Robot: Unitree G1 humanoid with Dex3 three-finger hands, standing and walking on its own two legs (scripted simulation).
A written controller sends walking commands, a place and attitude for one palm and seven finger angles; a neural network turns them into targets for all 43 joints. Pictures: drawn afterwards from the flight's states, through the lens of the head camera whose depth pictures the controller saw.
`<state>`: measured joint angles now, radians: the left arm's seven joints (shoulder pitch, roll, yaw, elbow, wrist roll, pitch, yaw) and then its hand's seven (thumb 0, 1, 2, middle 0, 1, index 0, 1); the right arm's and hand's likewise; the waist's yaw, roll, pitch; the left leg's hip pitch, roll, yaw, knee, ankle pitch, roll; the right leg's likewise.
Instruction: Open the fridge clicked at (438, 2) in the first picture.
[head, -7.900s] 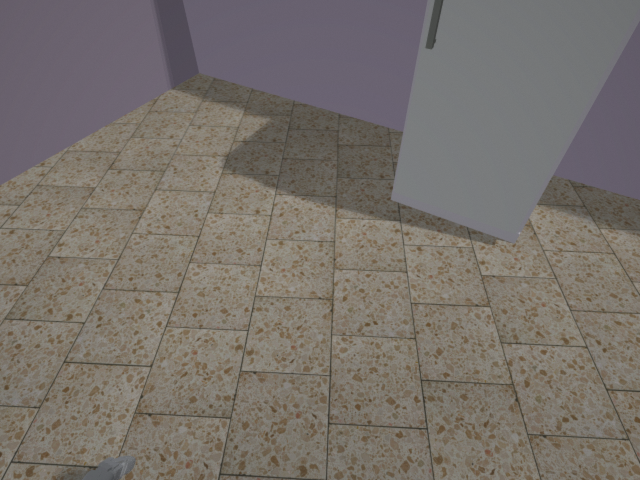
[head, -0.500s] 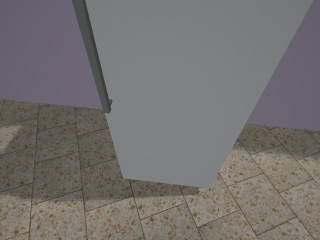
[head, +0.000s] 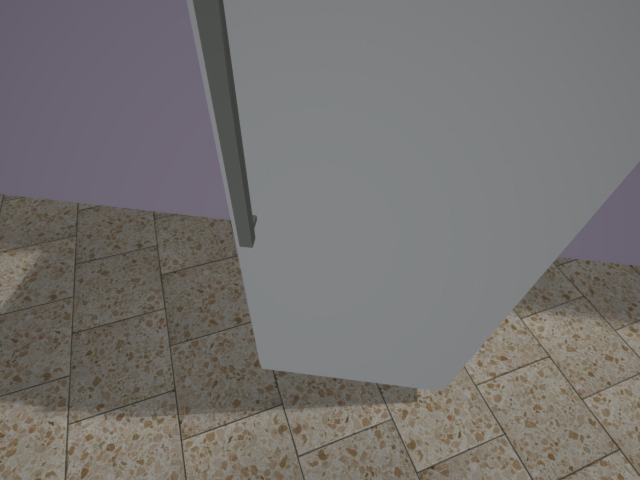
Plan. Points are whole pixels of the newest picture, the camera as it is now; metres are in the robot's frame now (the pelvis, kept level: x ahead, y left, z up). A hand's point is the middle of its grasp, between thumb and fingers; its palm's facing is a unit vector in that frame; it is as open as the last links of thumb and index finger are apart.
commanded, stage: come to a stop and stand still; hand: left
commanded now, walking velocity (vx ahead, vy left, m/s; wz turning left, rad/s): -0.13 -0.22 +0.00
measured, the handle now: (234, 124) +0.47 +0.15 +0.20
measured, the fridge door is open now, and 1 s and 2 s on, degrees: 0 0 0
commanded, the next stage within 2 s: none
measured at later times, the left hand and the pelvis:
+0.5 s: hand out of the picture +0.07 +0.18 -0.16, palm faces +0.00 -0.97 -0.24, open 7.3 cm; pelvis +0.00 +0.00 +0.01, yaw +0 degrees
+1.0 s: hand out of the picture -0.07 +0.22 -0.16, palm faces +0.05 -0.98 -0.21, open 7.3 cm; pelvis -0.05 +0.04 +0.01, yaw +1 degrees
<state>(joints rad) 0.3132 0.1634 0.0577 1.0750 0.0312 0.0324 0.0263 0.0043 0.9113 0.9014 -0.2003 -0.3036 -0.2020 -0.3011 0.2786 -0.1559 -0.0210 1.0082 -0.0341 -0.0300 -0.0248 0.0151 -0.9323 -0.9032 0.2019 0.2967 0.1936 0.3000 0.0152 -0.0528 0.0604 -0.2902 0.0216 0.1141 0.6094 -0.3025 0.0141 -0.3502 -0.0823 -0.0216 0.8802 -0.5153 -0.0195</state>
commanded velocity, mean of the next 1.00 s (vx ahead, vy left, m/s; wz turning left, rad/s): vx -0.03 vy -0.02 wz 0.00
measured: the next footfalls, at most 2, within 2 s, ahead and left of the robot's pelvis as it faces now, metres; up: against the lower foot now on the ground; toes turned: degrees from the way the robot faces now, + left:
right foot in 0.12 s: +0.06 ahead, -0.09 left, +0.00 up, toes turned -2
left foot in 1.90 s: -0.05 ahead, +0.14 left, +0.00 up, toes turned +2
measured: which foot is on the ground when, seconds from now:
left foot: down 0.00-1.00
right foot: up 0.00-0.10, down 0.12-1.00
